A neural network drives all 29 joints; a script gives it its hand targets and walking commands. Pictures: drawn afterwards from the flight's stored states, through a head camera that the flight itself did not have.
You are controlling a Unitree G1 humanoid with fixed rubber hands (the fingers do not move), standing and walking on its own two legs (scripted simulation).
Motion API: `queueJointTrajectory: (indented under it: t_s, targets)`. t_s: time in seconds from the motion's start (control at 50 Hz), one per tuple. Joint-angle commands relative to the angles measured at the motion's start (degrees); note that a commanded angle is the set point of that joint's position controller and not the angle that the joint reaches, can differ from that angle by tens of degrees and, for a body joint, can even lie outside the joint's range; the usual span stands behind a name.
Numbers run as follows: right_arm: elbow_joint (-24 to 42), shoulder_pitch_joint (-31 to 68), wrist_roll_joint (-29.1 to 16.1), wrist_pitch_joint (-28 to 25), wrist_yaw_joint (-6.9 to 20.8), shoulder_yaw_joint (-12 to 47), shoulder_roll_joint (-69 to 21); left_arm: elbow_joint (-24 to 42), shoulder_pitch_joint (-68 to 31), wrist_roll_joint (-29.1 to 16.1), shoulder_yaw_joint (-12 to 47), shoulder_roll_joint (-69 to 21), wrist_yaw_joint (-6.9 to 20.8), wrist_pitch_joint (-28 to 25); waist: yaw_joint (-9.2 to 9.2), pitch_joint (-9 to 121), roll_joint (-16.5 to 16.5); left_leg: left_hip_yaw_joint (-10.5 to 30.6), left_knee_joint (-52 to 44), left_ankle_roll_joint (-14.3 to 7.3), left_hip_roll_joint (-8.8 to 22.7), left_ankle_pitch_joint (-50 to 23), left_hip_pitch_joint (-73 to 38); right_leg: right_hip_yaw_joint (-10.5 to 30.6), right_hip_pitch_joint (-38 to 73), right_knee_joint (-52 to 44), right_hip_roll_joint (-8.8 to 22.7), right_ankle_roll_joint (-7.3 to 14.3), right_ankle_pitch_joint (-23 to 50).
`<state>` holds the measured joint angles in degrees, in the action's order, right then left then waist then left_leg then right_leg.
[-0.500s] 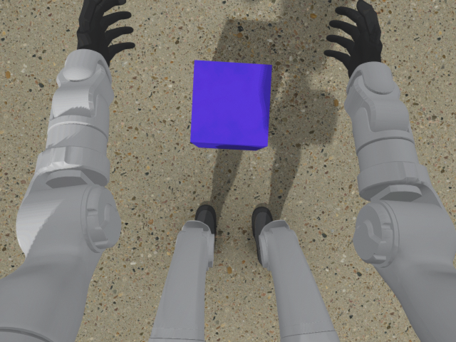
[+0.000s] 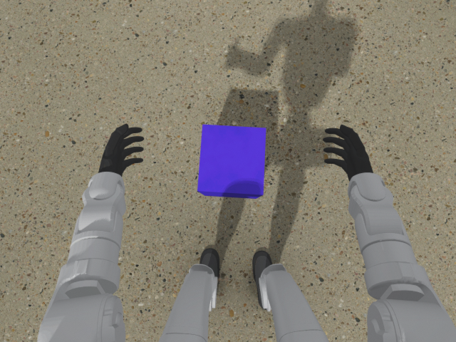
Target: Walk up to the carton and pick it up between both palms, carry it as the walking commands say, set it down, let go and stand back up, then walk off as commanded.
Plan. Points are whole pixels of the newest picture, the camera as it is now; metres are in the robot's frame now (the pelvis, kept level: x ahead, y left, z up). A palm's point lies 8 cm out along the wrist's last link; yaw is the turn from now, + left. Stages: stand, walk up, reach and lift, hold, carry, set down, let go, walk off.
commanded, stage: let go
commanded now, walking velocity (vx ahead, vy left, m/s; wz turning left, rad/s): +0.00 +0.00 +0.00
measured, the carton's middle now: (232, 165) +0.46 +0.01 -0.59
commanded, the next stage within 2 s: stand in 0.90 s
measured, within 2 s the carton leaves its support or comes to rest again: neither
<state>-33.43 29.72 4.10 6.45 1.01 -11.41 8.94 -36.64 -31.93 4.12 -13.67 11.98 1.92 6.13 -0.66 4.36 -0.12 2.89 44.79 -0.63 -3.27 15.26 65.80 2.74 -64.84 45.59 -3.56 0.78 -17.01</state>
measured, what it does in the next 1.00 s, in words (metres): rises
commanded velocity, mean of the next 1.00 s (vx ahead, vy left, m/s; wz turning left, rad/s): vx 0.00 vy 0.00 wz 0.00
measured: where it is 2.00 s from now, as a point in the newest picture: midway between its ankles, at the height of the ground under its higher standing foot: (236, 288)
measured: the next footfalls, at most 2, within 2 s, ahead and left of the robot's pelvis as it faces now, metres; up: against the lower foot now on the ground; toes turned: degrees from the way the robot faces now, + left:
none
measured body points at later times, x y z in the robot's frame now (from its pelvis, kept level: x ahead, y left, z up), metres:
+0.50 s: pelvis +0.04 +0.00 +0.06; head +0.09 +0.00 +0.50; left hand +0.22 +0.23 -0.03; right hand +0.21 -0.23 -0.02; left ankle +0.02 +0.11 -0.68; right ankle +0.01 -0.10 -0.68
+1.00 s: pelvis +0.04 +0.01 +0.05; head +0.04 +0.01 +0.50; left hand +0.20 +0.26 -0.03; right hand +0.20 -0.25 -0.03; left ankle +0.02 +0.11 -0.68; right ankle +0.01 -0.10 -0.68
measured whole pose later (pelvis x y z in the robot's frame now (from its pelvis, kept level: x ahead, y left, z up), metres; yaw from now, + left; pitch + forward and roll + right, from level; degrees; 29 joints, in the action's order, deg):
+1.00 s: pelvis +0.04 +0.01 +0.05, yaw +0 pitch -2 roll +0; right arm -32.0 -11.8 2.1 5.1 0.3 -1.6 14.9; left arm -31.2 12.5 2.1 -2.1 15.4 0.4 4.7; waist 0.2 -2.1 0.3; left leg 2.3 28.9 -1.6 -2.7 17.1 9.6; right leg 3.1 -8.0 28.0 -2.6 1.0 -17.7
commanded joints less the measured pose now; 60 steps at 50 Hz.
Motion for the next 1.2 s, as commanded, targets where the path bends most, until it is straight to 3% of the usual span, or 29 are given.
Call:
queueJointTrajectory:
  t_s: [0.0, 0.16, 0.28, 0.42, 0.6, 0.76, 0.88, 0.9, 0.98, 1.08, 1.18]
  targets:
    - [5.1, -1.8, -1.3, -2.5, 0.4, 0.7, 4.5, 5.4, 0.5, -0.6, 0.8, 4.8, 0.6, -2.6, -0.46, 43.5, 0.9, 0.3, -1.7, 1.5, 0.9, -28.1, -32.1, 0.3, 30.5, -3.4, 1.4, -2.8, 29.8]
    - [5.0, -20.0, -3.4, -6.2, 0.8, 4.3, 4.7, 5.2, 19.0, -0.9, 4.4, 3.6, 0.4, -6.1, 0.32, 24.7, 0.4, -0.1, -10.3, 0.7, 1.7, -16.9, -38.2, 0.8, 39.7, -12.2, 2.4, -2.5, 22.9]
    - [10.1, -31.7, -5.4, -7.3, 1.2, 6.6, 5.9, 11.3, 31.0, -2.2, 6.6, 4.1, 0.6, -7.3, 0.46, 15.9, -0.2, -0.1, -15.1, 0.2, 1.7, -15.8, -48.8, 1.0, 48.2, -17.1, 2.7, -2.4, 21.1]
    - [13.3, -38.8, -4.9, -6.2, 1.8, 7.9, 7.6, 15.8, 40.8, -4.2, 9.0, 5.2, 1.2, -6.1, 1.03, 4.8, -0.2, -0.6, -20.8, 0.2, 1.8, -14.4, -56.9, 0.1, 55.2, -22.6, 2.3, -1.8, 16.7]
    - [13.5, -39.4, -3.6, -0.6, 2.7, 8.0, 8.4, 17.6, 42.0, -4.6, 9.9, 5.5, 2.4, -0.5, 0.38, -8.6, 0.7, -1.5, -23.7, 0.8, 2.0, -5.9, -60.5, -1.2, 55.8, -25.3, 2.5, -1.0, 5.7]
    - [14.5, -40.6, -3.5, 1.2, 3.0, 7.5, 9.0, 18.4, 43.6, -3.6, 9.5, 5.9, 2.2, 1.6, 0.32, -7.9, 0.0, -0.8, -22.5, 0.5, 2.0, -12.3, -62.9, -1.7, 58.1, -23.8, 1.7, -1.0, 11.0]
    - [15.8, -40.4, -3.0, 2.8, 2.4, 8.0, 8.2, 18.3, 43.9, -3.5, 10.1, 6.0, 1.2, 0.8, 1.24, -5.5, -0.7, -0.5, -20.6, 0.5, 2.5, -16.4, -64.7, -1.7, 57.4, -21.8, 1.3, -0.9, 12.8]
    - [7.3, -38.0, -2.4, -0.4, -0.6, 6.5, 16.2, 10.5, 42.2, -2.2, 8.1, 13.0, -1.5, -1.1, 1.77, -5.4, 0.1, 1.0, -19.3, 2.2, 4.7, -10.8, -54.0, 0.5, 53.7, -21.9, 4.2, -2.6, 9.4]
    - [2.8, -38.4, -1.6, -4.4, -2.1, 7.1, 14.8, 7.2, 42.2, -1.6, 8.7, 11.9, -2.8, -3.9, 0.98, -5.4, -0.9, 3.5, -21.5, 0.8, 5.6, -1.2, -53.4, 3.7, 52.6, -22.5, 5.4, -1.2, 2.8]
    - [-1.5, -37.6, -2.0, -6.0, -2.0, 7.4, 16.1, 3.1, 42.0, -1.9, 8.9, 13.0, -2.8, -5.3, 0.94, -1.3, 0.0, 3.7, -19.9, 0.6, 6.4, -13.0, -56.4, 4.0, 54.5, -21.6, 6.2, -0.9, 13.1]
    - [-5.0, -37.6, -1.9, -6.7, -2.5, 7.6, 17.6, -0.2, 42.2, -2.2, 9.1, 14.5, -3.3, -5.8, 0.78, -0.5, -0.3, 4.2, -19.8, 0.6, 6.9, -17.7, -58.0, 4.4, 55.6, -21.7, 6.7, -0.7, 16.6]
